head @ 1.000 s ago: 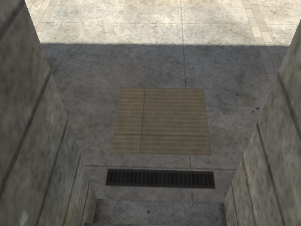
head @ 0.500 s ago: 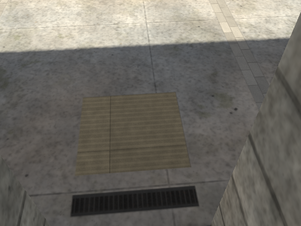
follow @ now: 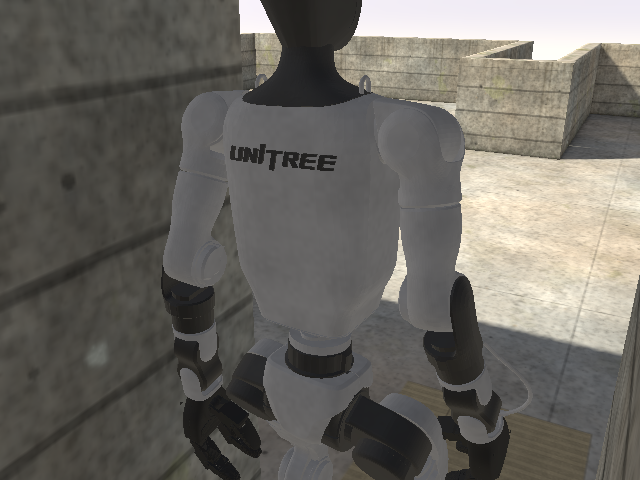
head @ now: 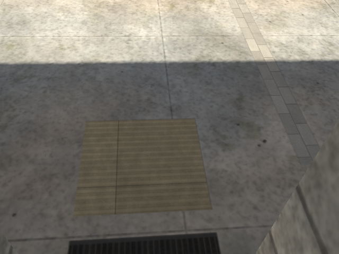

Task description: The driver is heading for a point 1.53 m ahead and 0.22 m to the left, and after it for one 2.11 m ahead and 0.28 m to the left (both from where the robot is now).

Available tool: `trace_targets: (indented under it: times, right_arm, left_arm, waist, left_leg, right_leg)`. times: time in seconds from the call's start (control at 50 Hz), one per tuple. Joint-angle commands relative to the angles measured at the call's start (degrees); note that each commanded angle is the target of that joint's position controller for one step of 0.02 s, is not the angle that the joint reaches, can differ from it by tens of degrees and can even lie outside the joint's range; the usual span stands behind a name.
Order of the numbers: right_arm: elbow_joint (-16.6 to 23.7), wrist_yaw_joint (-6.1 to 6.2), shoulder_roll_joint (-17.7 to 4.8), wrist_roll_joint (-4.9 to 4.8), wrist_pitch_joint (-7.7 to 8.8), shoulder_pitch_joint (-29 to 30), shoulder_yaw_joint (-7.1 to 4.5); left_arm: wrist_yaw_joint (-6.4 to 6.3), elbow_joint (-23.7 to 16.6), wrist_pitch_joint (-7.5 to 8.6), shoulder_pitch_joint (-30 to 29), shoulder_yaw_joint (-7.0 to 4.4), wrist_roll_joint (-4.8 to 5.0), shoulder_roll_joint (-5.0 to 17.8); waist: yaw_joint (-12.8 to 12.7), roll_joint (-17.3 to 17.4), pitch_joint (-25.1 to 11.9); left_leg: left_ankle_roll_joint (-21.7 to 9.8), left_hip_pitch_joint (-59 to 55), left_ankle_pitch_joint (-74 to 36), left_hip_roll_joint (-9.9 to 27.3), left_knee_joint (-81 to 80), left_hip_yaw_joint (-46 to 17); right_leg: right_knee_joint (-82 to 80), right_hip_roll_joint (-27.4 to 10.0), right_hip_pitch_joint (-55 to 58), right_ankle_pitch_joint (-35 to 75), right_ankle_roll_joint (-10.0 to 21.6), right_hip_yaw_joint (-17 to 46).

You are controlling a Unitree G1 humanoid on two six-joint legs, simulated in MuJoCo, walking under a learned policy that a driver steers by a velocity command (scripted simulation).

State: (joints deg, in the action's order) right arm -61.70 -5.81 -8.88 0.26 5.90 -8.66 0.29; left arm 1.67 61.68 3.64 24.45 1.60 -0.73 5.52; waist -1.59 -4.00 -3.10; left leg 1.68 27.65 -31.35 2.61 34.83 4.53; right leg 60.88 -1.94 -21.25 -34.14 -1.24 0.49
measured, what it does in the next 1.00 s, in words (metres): goes down: left foot 0.21 m lower, then right foot 0.16 m higher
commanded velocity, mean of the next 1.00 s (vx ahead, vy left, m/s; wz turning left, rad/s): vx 0.01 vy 0.00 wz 0.00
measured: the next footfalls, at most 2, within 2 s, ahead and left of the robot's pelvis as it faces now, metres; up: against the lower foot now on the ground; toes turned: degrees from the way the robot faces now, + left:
left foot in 0.28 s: +0.13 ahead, +0.13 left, -0.20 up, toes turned +6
right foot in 0.46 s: +0.10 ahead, -0.11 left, -0.03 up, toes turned -5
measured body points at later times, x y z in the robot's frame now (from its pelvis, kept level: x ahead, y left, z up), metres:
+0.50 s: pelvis +0.08 +0.02 -0.15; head +0.09 +0.00 +0.30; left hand +0.12 +0.25 -0.29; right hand +0.08 -0.20 -0.32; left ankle +0.09 +0.12 -0.88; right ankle +0.08 -0.11 -0.69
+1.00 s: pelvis +0.15 +0.03 -0.17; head +0.15 +0.01 +0.28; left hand +0.21 +0.25 -0.30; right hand +0.10 -0.17 -0.34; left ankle +0.09 +0.12 -0.89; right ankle +0.16 -0.12 -0.86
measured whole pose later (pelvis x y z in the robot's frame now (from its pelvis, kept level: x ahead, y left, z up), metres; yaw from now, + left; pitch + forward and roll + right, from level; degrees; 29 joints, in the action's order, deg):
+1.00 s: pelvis +0.15 +0.03 -0.17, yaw +3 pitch -1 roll +2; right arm -67.2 -6.3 -9.6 0.9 4.6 -22.9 3.2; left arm 5.3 53.5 4.8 13.7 -0.7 0.5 8.3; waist -0.4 0.3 0.1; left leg -2.3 12.4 24.9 -2.6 38.1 4.5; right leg 53.1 -7.2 -25.3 -14.3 -5.7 -0.8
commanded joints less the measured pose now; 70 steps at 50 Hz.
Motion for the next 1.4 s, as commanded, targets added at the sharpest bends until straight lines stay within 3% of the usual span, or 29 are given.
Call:
trace_targets:
  times: [0.02, 0.08, 0.14, 0.16, 0.2, 0.24, 0.26, 0.28, 0.3, 0.32, 0.36, 0.38, 0.42, 0.44, 0.46, 0.48, 0.5, 0.52, 0.58, 0.64, 0.76, 0.88, 0.9, 0.92, 0.96, 1.02, 1.06, 1.08, 1.4]
  right_arm:
    - [3.8, 0.18, -6.0, 2.56, -0.02, 10.3, -1.96]
    - [5.4, -0.87, -2.8, 2.53, -0.40, 13.7, -0.88]
    - [2.4, -1.51, 0.6, 3.02, -2.75, 1.2, 0.84]
    - [-0.2, -1.40, -1.9, 5.30, -2.87, -9.9, 0.22]
    - [1.6, -1.03, -5.1, 1.05, -2.68, -1.5, -0.92]
    - [0.7, 0.28, -7.6, -2.11, -2.52, -4.3, -1.64]
    - [-2.1, 1.11, -10.6, -2.04, -2.34, -13.5, -2.84]
    - [-3.1, 1.86, -15.7, -0.30, -1.63, -24.3, -4.85]
    - [-1.7, 0.31, -18.4, -0.43, -2.36, -24.9, -5.18]
    - [-0.9, -1.75, -17.0, 0.71, -1.44, -22.3, -4.45]
    - [0.8, -3.43, -15.6, 1.94, -1.53, -13.7, -3.36]
    - [2.6, -2.86, -9.9, 2.46, -1.82, -7.0, -1.25]
    - [2.4, -2.62, -9.8, 1.61, -2.04, -2.8, 0.68]
    - [2.8, -0.73, -2.7, 0.26, -1.38, -3.7, 2.93]
    - [2.7, 0.10, -1.8, -1.49, -1.39, -5.8, 4.36]
    - [0.9, 0.26, -4.5, -2.26, -1.25, -13.0, 3.87]
    - [1.6, 0.47, -7.5, -1.83, -1.40, -17.9, 3.16]
    - [1.3, 0.69, -6.3, -0.79, -1.71, -20.1, 3.42]
    - [-1.1, 1.36, -1.6, 0.60, -2.08, -30.0, 4.43]
    - [1.0, 1.39, -5.8, 2.69, -0.61, -18.8, 4.14]
    - [-1.7, 1.45, -3.4, 0.31, 0.27, -20.3, 5.09]
    - [-5.0, 2.81, -5.4, 2.42, 0.57, -25.8, 2.84]
    - [-5.6, 1.90, -1.6, 1.70, 0.37, -22.5, 3.66]
    - [-3.4, 0.80, -4.6, -0.21, -0.32, -16.0, 3.26]
    - [-2.6, -0.67, -9.4, 1.52, -0.81, -10.8, 1.97]
    - [-5.2, -0.65, -11.0, -1.14, -1.88, -20.6, -1.64]
    - [-4.8, -0.14, -8.6, -1.02, -2.23, -17.2, -2.01]
    - [-4.6, 0.30, -6.7, -0.59, -1.75, -17.2, -1.90]
    - [-3.2, 0.71, -9.7, -0.51, -1.97, -5.9, -3.64]
  left_arm:
    - [-2.41, 4.2, 2.16, 17.6, -1.39, -2.67, 3.4]
    - [-5.28, 5.6, 2.91, 25.6, -2.92, -0.65, 4.4]
    - [-0.59, 5.5, 0.79, 14.6, -1.37, -3.82, 2.5]
    - [1.40, 3.9, 1.69, 6.7, -0.95, -4.99, 4.0]
    - [-0.02, 0.9, 1.48, 1.1, -0.72, -1.85, 3.1]
    - [-0.55, 5.8, -0.39, 7.9, -2.90, -3.72, 11.7]
    - [0.73, 7.8, -1.00, 9.5, -3.15, -4.83, 12.5]
    - [3.39, 9.7, -1.03, 11.8, -3.41, -3.24, 11.4]
    - [4.31, 7.0, -1.35, 10.7, -3.56, -1.26, 6.9]
    - [4.33, 2.0, -0.77, 7.8, -3.87, 0.94, 7.7]
    - [3.66, -3.1, 0.40, 6.5, -1.96, -0.12, 1.9]
    - [3.40, -4.1, 0.81, 7.6, -1.14, 0.14, 0.5]
    - [4.00, -5.6, 0.75, 9.7, 0.30, 2.09, -0.7]
    - [4.05, -4.4, -0.23, 10.2, 0.18, 1.20, 0.0]
    - [4.70, -5.3, -0.70, 9.3, 0.82, 1.60, 0.2]
    - [4.86, -8.6, -0.05, 4.2, 1.33, 3.48, 2.6]
    - [4.95, -10.2, 0.81, 0.2, 0.90, 3.30, 7.4]
    - [5.02, -10.3, 1.16, -2.8, 0.96, 2.31, 8.6]
    - [5.46, -13.0, 3.13, -10.4, 1.14, 2.83, 8.0]
    - [3.37, -13.6, 3.06, -7.2, 1.07, 2.08, 5.1]
    - [3.73, -12.8, 2.13, -5.5, 1.25, 0.38, 5.0]
    - [3.69, -12.5, 1.70, -9.9, -1.20, 0.56, 5.8]
    - [4.23, -12.0, 1.07, -12.2, -1.04, 1.33, 4.0]
    - [4.88, -9.7, 0.27, -6.1, -1.53, 1.87, 3.6]
    - [4.24, -5.9, 0.35, 2.1, -2.84, 0.17, 5.0]
    - [3.62, -7.6, 0.91, -11.5, -4.47, 1.80, 13.0]
    - [3.91, -6.8, 1.00, -10.4, -3.99, 1.93, 9.7]
    - [4.38, -5.5, 0.76, -10.9, -4.46, 1.85, 11.0]
    - [4.66, 0.3, -0.78, -8.1, -5.24, 0.99, 14.0]
  waist:
    - [-7.8, 0.1, 7.0]
    - [-10.7, -0.7, 3.6]
    - [-2.3, -2.6, 5.8]
    - [4.8, -5.6, 4.0]
    - [1.4, 1.3, 5.7]
    - [0.4, 1.3, 4.3]
    - [4.3, 5.1, 4.1]
    - [8.7, 8.6, -0.8]
    - [8.0, 21.0, -10.0]
    - [6.0, 16.9, -10.4]
    - [0.6, 10.5, -4.8]
    - [-2.3, 4.7, -1.6]
    - [-8.3, 3.6, 3.9]
    - [-4.9, 3.5, 5.3]
    - [-4.5, 4.7, 6.4]
    - [-0.7, 2.5, 7.3]
    - [3.6, -4.1, 9.7]
    - [5.8, -2.1, 10.6]
    - [8.9, 3.6, 6.6]
    - [4.0, 3.7, 7.5]
    - [3.5, 4.4, 5.9]
    - [5.4, 6.4, 8.5]
    - [3.9, 5.8, 7.4]
    - [-1.0, 8.1, 6.6]
    - [-5.5, 10.2, 5.0]
    - [5.4, -1.5, 5.4]
    - [3.9, 4.0, 3.1]
    - [5.5, 0.1, 2.9]
    - [2.7, 3.2, 4.9]
  left_leg:
    - [0.2, 16.3, 23.5, -1.4, -12.9, -0.6]
    - [-1.3, 29.9, 24.7, 0.9, -12.4, -3.9]
    - [0.2, -4.0, 7.7, 2.4, -4.5, -4.9]
    - [0.8, -17.9, 3.8, 0.3, 13.3, -2.7]
    - [2.0, -9.9, 17.7, 1.1, -11.1, -3.8]
    - [-0.3, -19.1, 9.9, 0.8, -18.7, -1.9]
    - [-2.0, -28.0, 1.3, 2.9, -26.1, -2.7]
    - [-5.3, -41.9, -9.7, 4.6, -21.8, 0.6]
    - [-14.0, -62.0, -31.8, 13.8, -8.8, -6.1]
    - [-15.4, -60.0, -35.9, 17.2, -4.7, -8.7]
    - [-17.9, -36.9, -18.6, 23.0, -6.6, -16.3]
    - [-18.4, -23.1, -9.6, 24.4, -10.4, -16.3]
    - [-15.2, 1.1, 1.6, 17.7, -12.4, -8.9]
    - [-11.9, 1.9, 15.9, 13.0, -8.5, -6.5]
    - [-8.3, 3.4, 22.9, 8.5, -6.8, -5.0]
    - [-3.5, 1.6, 29.5, 4.0, -4.2, -3.2]
    - [2.0, -6.7, 39.1, -1.9, -0.4, 3.8]
    - [3.0, -13.3, 40.7, -3.5, 0.0, 4.3]
    - [-0.7, -24.1, 22.1, 0.1, -0.2, -3.4]
    - [-10.2, -13.6, 10.2, 10.0, -1.9, -14.0]
    - [-4.5, -13.9, 10.2, 4.9, -0.9, -9.0]
    - [-4.3, -30.8, 10.5, 3.4, -2.2, -5.2]
    - [-5.7, -18.4, 7.4, 3.2, -3.5, -6.5]
    - [-6.5, -6.5, 6.2, 4.0, -6.2, -6.1]
    - [-5.9, 0.1, 6.9, 5.0, -3.8, -6.8]
    - [-3.7, -12.6, 30.6, -0.9, -4.6, -3.6]
    - [-6.1, -13.0, 27.3, -0.4, -2.9, -3.8]
    - [-4.4, -13.1, 34.3, -1.9, -4.2, -0.9]
    - [-1.6, -16.1, 39.1, -2.8, -6.9, 0.9]
  right_leg:
    - [-7.6, -2.3, 12.3, 26.1, 6.9, 7.4]
    - [-6.8, -6.0, 27.1, 36.5, 10.2, 13.7]
    - [-10.0, -6.8, -11.5, 22.5, 12.3, 13.8]
    - [-5.7, -5.4, -25.5, 26.2, 10.4, 11.3]
    - [0.1, -2.0, -12.6, 22.3, 5.7, 6.5]
    - [6.7, -4.6, -10.2, 26.2, 8.9, 12.5]
    - [16.8, -2.3, -11.1, 27.5, 7.4, 11.3]
    - [29.4, 1.7, -16.5, 26.8, 5.1, 5.9]
    - [53.2, 9.2, -33.5, -16.7, 0.2, -1.9]
    - [64.2, 6.3, -41.3, -25.7, -1.2, -3.4]
    - [60.0, 0.1, -41.3, -14.2, -0.4, 4.6]
    - [50.2, -4.0, -35.1, -5.6, -1.5, 7.9]
    - [39.5, -2.8, -15.8, 0.0, -5.1, 5.1]
    - [27.5, -6.4, -18.3, 16.1, -5.7, 6.1]
    - [19.0, -5.1, -16.0, 20.3, -5.9, 4.2]
    - [10.2, -2.2, -19.5, 16.5, -5.1, 4.8]
    - [-2.5, -4.1, -30.3, 15.0, -0.4, 11.4]
    - [-6.4, -4.7, -36.7, 12.4, 1.9, 13.4]
    - [11.1, -5.1, -40.3, 12.6, -1.4, 5.5]
    - [22.0, -5.9, -35.2, 16.2, -6.8, 5.4]
    - [11.5, -5.8, -26.0, 17.5, -7.1, 3.6]
    - [-3.9, -4.6, -31.2, 24.5, -5.9, -0.8]
    - [-4.8, -6.1, -15.8, 26.2, -6.1, -1.8]
    - [-7.5, -4.0, 0.4, 29.7, -6.8, -5.1]
    - [-5.0, -3.2, 12.0, 35.7, -5.8, -4.7]
    - [-24.1, -2.1, 3.2, 37.1, -1.5, -3.3]
    - [-26.8, -2.4, 6.7, 37.5, -0.3, -4.2]
    - [-27.0, -1.7, 6.3, 35.3, 0.6, -4.1]
    - [-30.3, -0.3, 5.7, 29.8, 1.3, -5.1]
